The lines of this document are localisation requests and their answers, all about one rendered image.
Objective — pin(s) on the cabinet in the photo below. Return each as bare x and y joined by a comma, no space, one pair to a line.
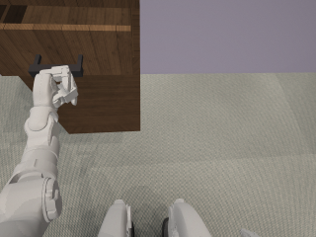
105,103

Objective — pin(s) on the left robot thigh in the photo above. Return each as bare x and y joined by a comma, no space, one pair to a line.
118,219

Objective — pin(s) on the drawer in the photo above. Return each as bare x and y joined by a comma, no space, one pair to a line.
60,33

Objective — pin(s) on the right robot shin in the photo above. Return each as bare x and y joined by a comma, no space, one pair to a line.
175,233

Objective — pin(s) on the left robot upper arm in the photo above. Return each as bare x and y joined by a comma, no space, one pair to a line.
27,208

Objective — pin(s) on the left robot forearm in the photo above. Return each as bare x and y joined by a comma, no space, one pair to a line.
41,153

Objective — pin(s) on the handle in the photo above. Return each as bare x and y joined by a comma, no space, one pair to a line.
76,69

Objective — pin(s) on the left robot hand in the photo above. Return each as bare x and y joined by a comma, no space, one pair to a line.
47,93

